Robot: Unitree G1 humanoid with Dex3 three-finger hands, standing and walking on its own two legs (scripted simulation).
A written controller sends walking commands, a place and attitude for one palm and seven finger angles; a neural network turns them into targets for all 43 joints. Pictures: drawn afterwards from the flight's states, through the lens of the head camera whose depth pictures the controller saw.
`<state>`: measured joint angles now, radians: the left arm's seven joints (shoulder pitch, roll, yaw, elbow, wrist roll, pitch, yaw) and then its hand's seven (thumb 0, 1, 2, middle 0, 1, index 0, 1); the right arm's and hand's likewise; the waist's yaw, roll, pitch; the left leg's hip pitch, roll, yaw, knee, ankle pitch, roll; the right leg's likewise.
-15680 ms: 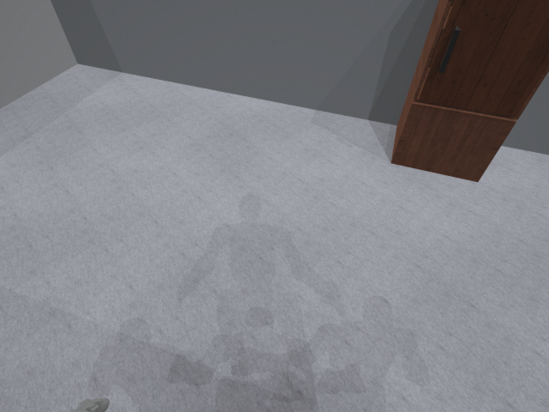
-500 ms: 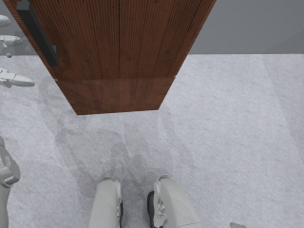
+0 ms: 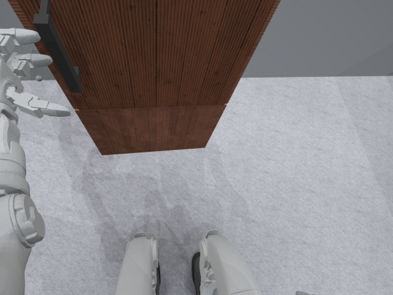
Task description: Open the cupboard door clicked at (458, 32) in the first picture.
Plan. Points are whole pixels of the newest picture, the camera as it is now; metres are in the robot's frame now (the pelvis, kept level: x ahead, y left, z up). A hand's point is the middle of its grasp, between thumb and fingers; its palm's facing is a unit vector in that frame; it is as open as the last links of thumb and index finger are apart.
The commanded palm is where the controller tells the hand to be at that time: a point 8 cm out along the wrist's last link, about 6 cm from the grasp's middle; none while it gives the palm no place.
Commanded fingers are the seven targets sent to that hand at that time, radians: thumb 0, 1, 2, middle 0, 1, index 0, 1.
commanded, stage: slide the fingers in behind the handle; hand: left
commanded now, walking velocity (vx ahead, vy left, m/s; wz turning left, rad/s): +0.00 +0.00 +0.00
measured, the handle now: (62, 51) +0.56 +0.23 +0.05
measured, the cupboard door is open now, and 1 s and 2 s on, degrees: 0 0 0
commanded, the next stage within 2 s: close the thumb around the handle in 0.96 s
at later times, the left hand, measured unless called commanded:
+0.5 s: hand (61, 77) +0.51 +0.23 +0.04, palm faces +0.08 -1.00 -0.02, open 14.0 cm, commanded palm +0.49 +0.25 +0.04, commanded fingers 0.00 -0.50 0.30 -0.30 -1.20 -0.30 -1.20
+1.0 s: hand (71, 76) +0.51 +0.21 +0.05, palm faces +0.10 -1.00 -0.03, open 14.0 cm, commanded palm +0.48 +0.25 +0.04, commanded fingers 0.00 -0.50 0.30 -0.30 -1.20 -0.30 -1.20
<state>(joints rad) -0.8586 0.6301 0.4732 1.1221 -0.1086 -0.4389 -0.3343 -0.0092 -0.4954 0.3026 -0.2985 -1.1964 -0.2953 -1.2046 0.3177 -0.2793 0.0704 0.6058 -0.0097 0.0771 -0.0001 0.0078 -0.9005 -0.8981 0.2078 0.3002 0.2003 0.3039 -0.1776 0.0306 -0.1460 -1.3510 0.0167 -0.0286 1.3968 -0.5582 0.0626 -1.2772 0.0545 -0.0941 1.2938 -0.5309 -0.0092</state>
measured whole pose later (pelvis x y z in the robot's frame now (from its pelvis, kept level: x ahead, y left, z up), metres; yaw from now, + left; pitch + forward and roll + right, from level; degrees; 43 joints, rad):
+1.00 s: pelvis +0.00 -0.01 +0.00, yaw +1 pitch +28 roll -5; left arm -0.84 0.52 0.42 1.13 -0.09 -0.50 -0.22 -0.01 -0.50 0.30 -0.30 -1.20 -0.30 -1.20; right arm 0.30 -0.27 0.05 0.61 -0.02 0.10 0.02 0.01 -0.90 -0.90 0.21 0.30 0.20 0.30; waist -0.17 0.04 -0.15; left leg -1.31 0.02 -0.02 1.37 -0.56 0.05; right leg -1.26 0.06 -0.08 1.30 -0.54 -0.03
